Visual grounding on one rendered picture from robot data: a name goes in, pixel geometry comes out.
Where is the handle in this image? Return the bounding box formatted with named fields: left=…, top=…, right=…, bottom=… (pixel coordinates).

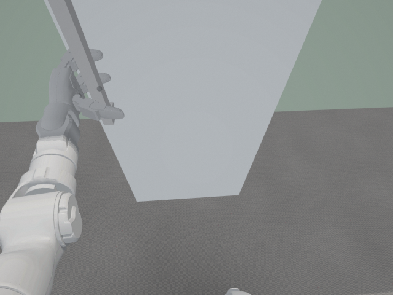
left=48, top=0, right=115, bottom=125

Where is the left robot forearm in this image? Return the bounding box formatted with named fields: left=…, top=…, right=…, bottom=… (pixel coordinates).
left=0, top=103, right=80, bottom=249

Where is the left robot upper arm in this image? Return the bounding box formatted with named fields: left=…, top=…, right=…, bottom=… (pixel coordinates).
left=0, top=191, right=82, bottom=295

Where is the left robot hand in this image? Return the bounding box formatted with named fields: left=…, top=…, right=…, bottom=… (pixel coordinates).
left=49, top=49, right=125, bottom=121

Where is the fridge door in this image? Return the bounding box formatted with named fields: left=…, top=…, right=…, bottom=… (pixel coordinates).
left=44, top=0, right=322, bottom=202

